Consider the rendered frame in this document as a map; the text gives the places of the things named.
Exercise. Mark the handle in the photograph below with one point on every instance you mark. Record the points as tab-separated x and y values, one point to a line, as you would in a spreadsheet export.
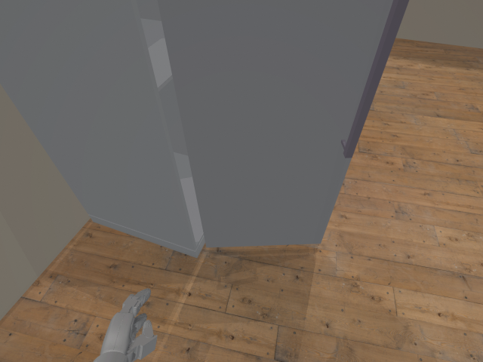
390	31

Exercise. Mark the robot left hand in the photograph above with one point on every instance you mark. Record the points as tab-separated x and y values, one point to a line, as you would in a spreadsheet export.
124	325

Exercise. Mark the fridge door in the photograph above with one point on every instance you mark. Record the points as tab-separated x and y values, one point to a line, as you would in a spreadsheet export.
266	90

